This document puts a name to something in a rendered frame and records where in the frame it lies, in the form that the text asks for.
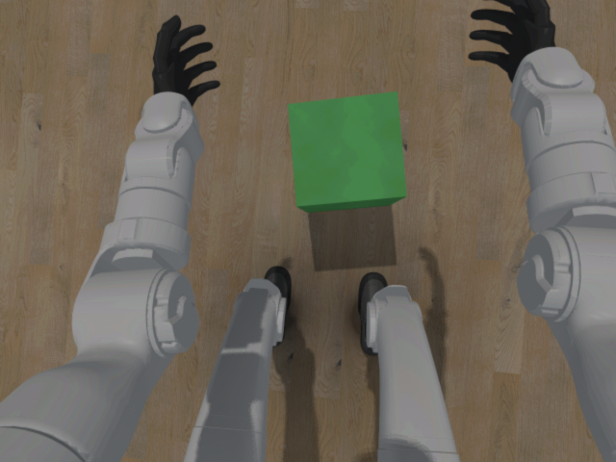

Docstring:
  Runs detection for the robot left hand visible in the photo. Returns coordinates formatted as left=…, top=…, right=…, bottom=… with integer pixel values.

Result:
left=152, top=15, right=220, bottom=106

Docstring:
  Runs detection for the right robot forearm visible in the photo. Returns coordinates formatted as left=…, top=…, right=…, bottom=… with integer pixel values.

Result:
left=510, top=47, right=616, bottom=234

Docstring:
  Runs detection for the right robot thigh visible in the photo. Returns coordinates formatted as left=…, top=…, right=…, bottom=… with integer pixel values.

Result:
left=366, top=295, right=460, bottom=462

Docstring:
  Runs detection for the carton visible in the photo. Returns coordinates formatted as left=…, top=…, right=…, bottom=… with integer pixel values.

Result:
left=288, top=91, right=407, bottom=213

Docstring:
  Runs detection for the robot right foot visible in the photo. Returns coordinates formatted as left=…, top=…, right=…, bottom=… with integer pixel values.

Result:
left=358, top=272, right=388, bottom=356

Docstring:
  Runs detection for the left robot upper arm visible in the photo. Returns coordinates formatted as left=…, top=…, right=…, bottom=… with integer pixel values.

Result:
left=0, top=268, right=199, bottom=462

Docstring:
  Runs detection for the left robot forearm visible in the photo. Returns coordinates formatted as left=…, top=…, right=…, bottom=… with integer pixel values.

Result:
left=72, top=91, right=204, bottom=346

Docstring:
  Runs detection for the robot right hand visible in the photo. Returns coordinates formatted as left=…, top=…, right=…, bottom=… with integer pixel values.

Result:
left=469, top=0, right=555, bottom=83

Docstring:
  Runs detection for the right robot upper arm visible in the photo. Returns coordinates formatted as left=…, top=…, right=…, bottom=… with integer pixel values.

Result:
left=517, top=225, right=616, bottom=462

